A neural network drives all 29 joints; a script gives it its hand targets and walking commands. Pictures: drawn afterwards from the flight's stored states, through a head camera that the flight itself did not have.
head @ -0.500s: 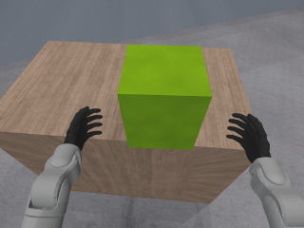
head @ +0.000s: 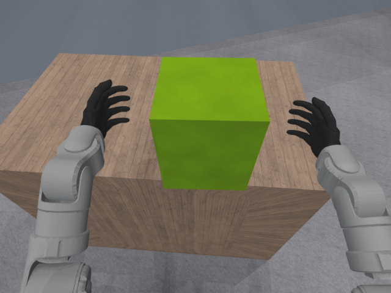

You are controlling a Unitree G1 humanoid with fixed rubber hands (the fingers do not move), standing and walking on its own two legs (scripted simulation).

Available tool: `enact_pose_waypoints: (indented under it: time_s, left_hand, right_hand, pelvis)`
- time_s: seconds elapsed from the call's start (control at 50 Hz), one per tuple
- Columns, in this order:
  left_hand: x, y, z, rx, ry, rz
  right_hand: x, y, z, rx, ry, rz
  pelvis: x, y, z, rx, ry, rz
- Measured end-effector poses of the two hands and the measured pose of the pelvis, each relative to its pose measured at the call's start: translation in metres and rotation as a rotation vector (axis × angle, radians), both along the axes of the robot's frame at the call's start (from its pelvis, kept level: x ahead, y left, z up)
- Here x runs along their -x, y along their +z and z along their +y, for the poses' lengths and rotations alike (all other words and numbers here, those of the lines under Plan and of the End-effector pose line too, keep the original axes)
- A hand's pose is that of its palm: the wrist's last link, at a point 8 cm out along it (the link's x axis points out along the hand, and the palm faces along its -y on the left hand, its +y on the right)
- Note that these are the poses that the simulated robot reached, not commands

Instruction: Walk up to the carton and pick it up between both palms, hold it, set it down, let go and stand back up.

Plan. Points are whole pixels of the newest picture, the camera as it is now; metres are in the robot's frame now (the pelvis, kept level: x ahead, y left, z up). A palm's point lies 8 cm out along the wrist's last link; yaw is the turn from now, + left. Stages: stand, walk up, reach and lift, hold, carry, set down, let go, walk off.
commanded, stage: reach and lift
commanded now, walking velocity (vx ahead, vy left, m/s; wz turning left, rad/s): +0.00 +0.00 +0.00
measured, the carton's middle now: (206, 127) +0.46 +0.00 +0.06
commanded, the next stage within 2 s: none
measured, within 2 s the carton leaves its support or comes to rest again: neither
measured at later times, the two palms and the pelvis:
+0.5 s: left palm (97, 78) +0.41 +0.20 +0.23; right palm (321, 95) +0.41 -0.21 +0.19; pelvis +0.00 +0.00 +0.00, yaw +0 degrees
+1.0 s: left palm (95, 94) +0.43 +0.22 +0.18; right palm (317, 97) +0.43 -0.21 +0.17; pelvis +0.00 +0.01 +0.00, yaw +0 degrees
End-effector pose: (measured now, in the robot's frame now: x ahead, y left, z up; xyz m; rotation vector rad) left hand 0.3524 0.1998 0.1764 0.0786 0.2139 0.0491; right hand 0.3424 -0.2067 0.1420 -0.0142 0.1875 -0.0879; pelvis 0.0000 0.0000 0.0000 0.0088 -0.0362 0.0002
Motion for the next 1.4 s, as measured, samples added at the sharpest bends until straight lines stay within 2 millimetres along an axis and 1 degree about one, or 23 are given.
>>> enact_pose_waypoints:
  time_s: [0.2,0.42,0.56,0.68,0.8,0.98,1.08,1.16,1.24,1.4]
  left_hand:
    - [-0.027,0.021,-0.003,0.014,0.005,-0.015]
    - [-0.053,0.045,-0.005,0.03,0.008,-0.03]
    - [-0.065,0.059,-0.002,0.039,0.024,-0.025]
    - [-0.072,0.06,0.002,0.054,0.036,-0.003]
    - [-0.075,0.046,0.009,0.067,0.055,0.015]
    - [-0.078,0.006,0.021,0.078,0.085,0.046]
    - [-0.083,-0.013,0.023,0.08,0.089,0.05]
    - [-0.087,-0.027,0.02,0.067,0.083,0.042]
    - [-0.088,-0.042,0.013,0.056,0.069,0.039]
    - [-0.085,-0.069,0.0,0.042,0.047,0.044]
  right_hand:
    - [-0.031,0.018,-0.003,-0.006,-0.015,-0.002]
    - [-0.061,0.041,0.0,-0.022,-0.025,-0.004]
    - [-0.076,0.057,0.003,-0.031,-0.025,-0.001]
    - [-0.081,0.06,0.004,-0.045,-0.028,0.03]
    - [-0.08,0.05,0.001,-0.054,-0.036,0.062]
    - [-0.083,0.033,-0.003,-0.047,-0.045,0.086]
    - [-0.088,0.025,-0.005,-0.026,-0.048,0.082]
    - [-0.093,0.013,-0.004,-0.027,-0.049,0.088]
    - [-0.099,0.004,0.002,-0.03,-0.04,0.077]
    - [-0.103,-0.013,0.008,-0.032,-0.037,0.057]
  pelvis:
    - [0.0,0.0,0.0,0.0,0.0,0.006]
    - [0.0,0.0,0.003,0.005,-0.001,0.032]
    - [0.001,-0.001,0.006,0.01,-0.002,0.055]
    - [0.002,-0.001,0.008,0.013,-0.003,0.064]
    - [0.003,-0.001,0.01,0.017,-0.004,0.07]
    - [0.003,-0.002,0.011,0.022,-0.006,0.113]
    - [0.0,-0.002,0.011,0.023,-0.007,0.142]
    - [-0.002,-0.002,0.011,0.022,-0.007,0.16]
    - [-0.005,-0.003,0.009,0.022,-0.008,0.176]
    - [-0.009,-0.003,0.006,0.02,-0.009,0.192]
